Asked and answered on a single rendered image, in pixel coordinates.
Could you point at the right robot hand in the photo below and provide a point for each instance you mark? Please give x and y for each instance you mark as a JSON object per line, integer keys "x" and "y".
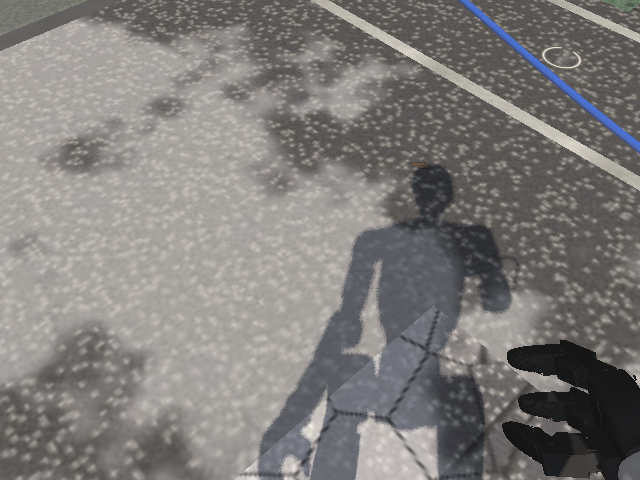
{"x": 609, "y": 415}

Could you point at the right robot forearm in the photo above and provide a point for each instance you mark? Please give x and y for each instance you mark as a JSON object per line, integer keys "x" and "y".
{"x": 629, "y": 468}

